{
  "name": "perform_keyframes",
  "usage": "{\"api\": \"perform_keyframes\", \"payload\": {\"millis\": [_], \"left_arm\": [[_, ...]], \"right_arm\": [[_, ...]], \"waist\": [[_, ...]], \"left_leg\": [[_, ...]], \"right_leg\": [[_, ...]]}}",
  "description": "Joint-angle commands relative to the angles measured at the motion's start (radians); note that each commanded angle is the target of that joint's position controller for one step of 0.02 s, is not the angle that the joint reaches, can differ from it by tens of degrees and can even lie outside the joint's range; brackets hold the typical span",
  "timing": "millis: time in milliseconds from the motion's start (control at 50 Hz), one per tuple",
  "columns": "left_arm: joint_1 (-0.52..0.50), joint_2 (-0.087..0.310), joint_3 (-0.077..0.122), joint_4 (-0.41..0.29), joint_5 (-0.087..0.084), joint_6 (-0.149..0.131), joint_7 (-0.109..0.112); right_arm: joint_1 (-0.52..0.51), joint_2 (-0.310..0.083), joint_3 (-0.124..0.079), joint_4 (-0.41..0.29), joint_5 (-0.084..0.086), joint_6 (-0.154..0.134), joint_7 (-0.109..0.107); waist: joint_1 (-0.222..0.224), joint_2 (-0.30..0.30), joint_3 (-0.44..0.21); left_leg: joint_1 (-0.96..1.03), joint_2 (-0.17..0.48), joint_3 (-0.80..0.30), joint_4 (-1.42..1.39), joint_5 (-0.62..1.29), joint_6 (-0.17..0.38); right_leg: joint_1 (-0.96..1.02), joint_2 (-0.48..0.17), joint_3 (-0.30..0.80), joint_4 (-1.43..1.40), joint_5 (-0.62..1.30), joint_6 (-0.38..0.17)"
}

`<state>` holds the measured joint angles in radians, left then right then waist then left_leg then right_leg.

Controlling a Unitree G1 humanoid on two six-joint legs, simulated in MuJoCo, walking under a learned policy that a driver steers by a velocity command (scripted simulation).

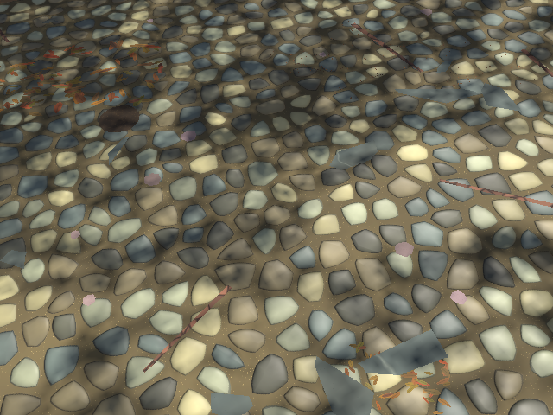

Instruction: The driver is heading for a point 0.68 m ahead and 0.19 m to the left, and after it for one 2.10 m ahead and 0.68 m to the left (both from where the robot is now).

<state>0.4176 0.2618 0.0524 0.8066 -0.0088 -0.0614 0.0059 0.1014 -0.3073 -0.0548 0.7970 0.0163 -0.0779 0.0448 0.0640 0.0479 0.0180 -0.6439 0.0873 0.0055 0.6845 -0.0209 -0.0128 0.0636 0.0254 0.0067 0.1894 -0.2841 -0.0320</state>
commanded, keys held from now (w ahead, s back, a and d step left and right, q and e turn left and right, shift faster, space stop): w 0.58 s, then w+q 0.38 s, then q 0.04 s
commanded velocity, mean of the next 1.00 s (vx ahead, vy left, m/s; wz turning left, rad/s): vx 0.48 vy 0.00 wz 0.12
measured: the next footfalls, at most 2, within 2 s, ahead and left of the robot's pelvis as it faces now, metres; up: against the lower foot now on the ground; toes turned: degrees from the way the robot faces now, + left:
left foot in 0.14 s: +0.27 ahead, +0.14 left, +0.00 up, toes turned +2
right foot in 0.68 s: +0.57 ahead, -0.11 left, +0.00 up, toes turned +0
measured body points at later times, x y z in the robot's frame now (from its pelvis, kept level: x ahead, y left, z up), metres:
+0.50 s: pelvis +0.27 +0.05 +0.00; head +0.29 +0.05 +0.45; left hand +0.45 +0.31 -0.09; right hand +0.30 -0.23 -0.12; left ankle +0.23 +0.14 -0.74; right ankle +0.44 -0.13 -0.68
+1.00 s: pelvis +0.55 -0.01 +0.00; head +0.57 -0.01 +0.45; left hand +0.55 +0.27 -0.12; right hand +0.74 -0.26 -0.11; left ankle +0.65 +0.18 -0.67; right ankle +0.53 -0.11 -0.74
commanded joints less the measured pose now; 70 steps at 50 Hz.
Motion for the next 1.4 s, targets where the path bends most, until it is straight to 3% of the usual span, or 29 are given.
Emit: {"api": "perform_keyframes", "payload": {"millis": [20, 100, 140, 160, 180, 200, 220, 260, 360, 480, 580, 640, 680, 700, 720, 740, 760, 780, 840, 1000, 1100, 1180, 1200, 1220, 1240, 1260, 1300, 1360, 1400], "left_arm": [[0.007, 0.186, 0.047, -0.037, -0.01, -0.017, 0.005], [-0.002, 0.212, 0.056, -0.02, -0.011, -0.004, 0.01], [-0.004, 0.201, 0.047, -0.019, -0.002, 0.011, 0.016], [0.024, 0.15, 0.024, -0.041, 0.02, 0.011, 0.019], [0.17, 0.01, -0.011, -0.048, 0.0, -0.01, 0.007], [0.06, 0.132, 0.013, -0.039, -0.026, -0.03, 0.002], [-0.044, 0.177, 0.027, -0.073, -0.048, -0.04, -0.003], [-0.112, 0.158, 0.025, -0.082, -0.018, -0.045, 0.004], [-0.097, 0.101, 0.019, -0.077, -0.002, -0.001, 0.009], [-0.304, 0.068, 0.002, -0.13, 0.004, -0.024, -0.005], [-0.436, 0.075, -0.002, -0.179, -0.01, -0.038, -0.036], [-0.399, 0.113, 0.012, -0.185, -0.008, -0.046, -0.046], [-0.163, 0.187, 0.052, -0.123, -0.002, -0.05, -0.033], [0.018, 0.265, 0.073, -0.099, 0.014, -0.046, -0.021], [0.038, 0.32, 0.081, -0.086, 0.025, -0.038, -0.024], [0.028, 0.212, 0.056, -0.099, 0.017, -0.039, -0.025], [-0.033, 0.167, 0.041, -0.099, 0.012, -0.041, -0.021], [-0.096, 0.147, 0.033, -0.101, 0.014, -0.042, -0.021], [-0.192, 0.097, 0.025, -0.09, 0.024, -0.059, -0.022], [-0.214, 0.15, 0.047, -0.044, 0.025, -0.054, 0.006], [-0.176, 0.198, 0.063, -0.024, -0.005, -0.012, 0.027], [-0.236, 0.202, 0.069, -0.049, -0.036, 0.018, 0.033], [-0.179, 0.151, 0.051, -0.06, 0.0, 0.011, 0.026], [-0.055, 0.055, 0.02, -0.075, 0.055, 0.003, 0.011], [-0.072, 0.133, 0.025, -0.073, 0.021, -0.006, -0.001], [-0.185, 0.173, 0.038, -0.098, -0.014, -0.004, -0.001], [-0.243, 0.165, 0.039, -0.1, 0.011, 0.017, 0.026], [-0.207, 0.153, 0.042, -0.1, 0.023, 0.042, 0.035], [-0.212, 0.131, 0.035, -0.101, 0.026, 0.044, 0.04]], "right_arm": [[-0.177, -0.037, 0.006, -0.122, 0.007, -0.019, 0.012], [-0.121, -0.09, -0.01, -0.127, 0.005, -0.024, 0.019], [0.126, -0.155, -0.048, -0.062, 0.003, -0.017, 0.0], [0.296, -0.225, -0.064, -0.035, -0.007, -0.011, -0.013], [0.343, -0.278, -0.072, -0.009, -0.016, -0.011, -0.001], [0.31, -0.173, -0.044, -0.02, -0.003, -0.015, -0.002], [0.235, -0.144, -0.034, -0.027, -0.004, -0.016, -0.007], [0.124, -0.111, -0.025, -0.046, -0.02, -0.017, -0.009], [0.103, -0.097, -0.022, -0.026, -0.018, -0.042, -0.012], [0.181, -0.135, -0.029, 0.004, -0.007, -0.025, -0.035], [0.275, -0.157, -0.035, 0.046, 0.005, 0.002, -0.038], [0.274, -0.171, -0.042, 0.054, 0.01, 0.021, -0.045], [0.245, -0.149, -0.031, 0.044, 0.002, 0.028, -0.048], [0.253, -0.077, -0.003, 0.012, -0.025, 0.024, -0.047], [0.388, 0.028, 0.024, -0.002, -0.003, 0.004, -0.043], [0.332, -0.093, -0.002, 0.015, 0.024, -0.008, -0.041], [0.247, -0.138, -0.019, -0.011, 0.038, -0.012, -0.04], [0.201, -0.127, -0.019, -0.02, 0.029, -0.011, -0.045], [0.221, -0.082, -0.027, -0.013, 0.021, 0.023, -0.043], [0.07, -0.019, -0.017, -0.086, 0.001, 0.044, -0.023], [-0.02, -0.023, -0.021, -0.16, -0.008, 0.045, 0.013], [0.24, -0.141, -0.084, -0.121, -0.01, 0.052, 0.006], [0.288, -0.229, -0.108, -0.121, -0.013, 0.057, -0.022], [0.218, -0.301, -0.106, -0.162, -0.032, 0.06, -0.034], [0.22, -0.258, -0.094, -0.202, -0.034, 0.053, -0.017], [0.169, -0.206, -0.083, -0.21, -0.021, 0.047, -0.009], [0.076, -0.134, -0.061, -0.208, 0.006, 0.053, -0.021], [0.041, -0.14, -0.064, -0.228, -0.025, 0.061, -0.038], [0.059, -0.158, -0.07, -0.225, -0.022, 0.064, -0.052]], "waist": [[0.01, -0.148, 0.109], [-0.051, -0.164, 0.055], [-0.178, -0.161, -0.123], [-0.228, -0.04, -0.276], [-0.133, 0.274, -0.438], [-0.184, 0.168, -0.352], [-0.169, 0.112, -0.189], [-0.106, -0.012, -0.062], [-0.042, 0.022, -0.005], [-0.109, -0.01, 0.044], [-0.155, -0.002, 0.066], [-0.106, 0.023, 0.04], [0.022, 0.014, -0.116], [0.083, -0.101, -0.294], [0.004, -0.367, -0.403], [0.05, -0.258, -0.354], [0.046, -0.207, -0.214], [0.018, -0.141, -0.143], [-0.054, -0.157, -0.055], [-0.05, -0.097, 0.055], [-0.027, -0.117, 0.026], [-0.182, -0.099, -0.123], [-0.182, 0.06, -0.19], [-0.049, 0.243, -0.301], [-0.117, 0.115, -0.491], [-0.13, 0.023, -0.365], [-0.077, -0.048, -0.16], [-0.031, 0.02, -0.141], [-0.035, 0.022, -0.164]], "left_leg": [[0.013, -0.032, 0.014, -0.106, 0.062, 0.016], [0.123, -0.07, 0.029, -0.157, -0.035, 0.078], [0.483, -0.119, 0.073, -0.157, -0.047, 0.131], [0.802, 0.076, -0.152, -0.119, -0.06, 0.196], [1.07, 0.296, -0.684, -0.289, -0.41, 0.352], [1.004, 0.273, -0.751, -0.41, -0.528, 0.307], [0.87, 0.252, -0.596, -0.421, -0.477, 0.266], [0.604, 0.182, -0.4, -0.454, -0.248, 0.245], [0.423, 0.133, -0.221, -0.576, -0.12, 0.274], [0.475, 0.084, -0.08, -0.589, -0.014, 0.23], [0.621, 0.142, -0.084, -0.528, 0.006, 0.218], [0.688, 0.174, -0.133, -0.429, 0.133, 0.192], [0.612, 0.093, -0.084, -0.146, 0.326, 0.144], [0.409, 0.019, -0.036, 0.177, 0.065, 0.102], [0.036, -0.147, -0.042, 0.488, -0.545, 0.046], [-0.063, -0.098, -0.154, 0.601, -0.554, 0.048], [-0.116, -0.054, -0.138, 0.618, -0.465, 0.053], [-0.087, -0.009, -0.117, 0.586, -0.378, 0.049], [0.034, 0.046, -0.121, 0.495, -0.255, 0.034], [-0.001, 0.033, -0.056, 0.133, 0.042, 0.004], [0.061, -0.021, 0.039, -0.039, 0.03, 0.036], [0.397, -0.14, 0.086, -0.186, 0.016, 0.13], [0.631, -0.014, -0.102, -0.19, 0.435, 0.186], [0.89, 0.218, -0.489, -0.1, 0.855, 0.384], [0.916, 0.289, -0.664, -0.227, 0.576, 0.465], [0.821, 0.237, -0.563, -0.286, 0.366, 0.414], [0.553, 0.148, -0.425, -0.341, 0.146, 0.316], [0.371, 0.085, -0.355, -0.372, 0.179, 0.29], [0.373, 0.069, -0.335, -0.359, 0.226, 0.286]], "right_leg": [[-0.102, -0.252, 0.108, -0.083, 0.24, -0.157], [0.008, -0.286, 0.093, 0.042, 0.552, -0.12], [-0.058, -0.216, 0.028, 0.367, 0.831, -0.073], [-0.284, -0.16, 0.003, 0.692, 0.53, -0.039], [-0.622, 0.037, 0.064, 1.029, -0.251, 0.017], [-0.729, 0.001, 0.167, 1.129, -0.288, 0.003], [-0.799, -0.051, 0.126, 1.14, -0.205, -0.01], [-0.728, -0.137, 0.085, 1.036, -0.054, -0.012], [-0.669, -0.189, 0.071, 0.895, 0.055, 0.026], [-0.701, -0.158, 0.022, 0.518, 0.366, 0.055], [-0.706, -0.118, 0.007, 0.361, 0.351, 0.031], [-0.622, -0.088, 0.012, 0.308, 0.228, -0.003], [-0.264, -0.058, -0.018, 0.279, 0.23, -0.051], [0.052, -0.252, 0.178, 0.327, 0.241, -0.113], [0.325, -0.459, 0.639, 0.2, 0.005, -0.249], [0.279, -0.439, 0.676, 0.131, -0.117, -0.223], [0.168, -0.412, 0.508, 0.119, -0.081, -0.182], [0.041, -0.374, 0.394, 0.094, 0.017, -0.163], [-0.163, -0.302, 0.181, -0.003, 0.178, -0.146], [-0.193, -0.252, -0.14, -0.05, 0.463, -0.13], [-0.072, -0.288, -0.206, 0.086, 0.708, -0.103], [-0.084, -0.237, -0.232, 0.526, 0.828, -0.024], [-0.295, -0.166, -0.235, 0.808, 0.399, 0.046], [-0.627, 0.011, -0.126, 1.167, -0.464, 0.114], [-0.676, 0.019, 0.086, 1.265, -0.451, 0.104], [-0.736, -0.018, 0.094, 1.24, -0.344, 0.082], [-0.731, -0.082, 0.084, 1.09, -0.201, 0.079], [-0.597, -0.071, 0.075, 0.974, -0.127, 0.085], [-0.595, -0.057, 0.075, 0.891, -0.102, 0.102]]}}
Keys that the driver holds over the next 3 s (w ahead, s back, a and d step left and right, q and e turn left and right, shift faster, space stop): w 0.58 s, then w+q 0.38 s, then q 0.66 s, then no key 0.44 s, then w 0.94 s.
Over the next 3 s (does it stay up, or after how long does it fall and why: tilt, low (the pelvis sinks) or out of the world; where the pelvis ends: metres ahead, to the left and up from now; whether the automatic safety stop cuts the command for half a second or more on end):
stays up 1.02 0.28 0.00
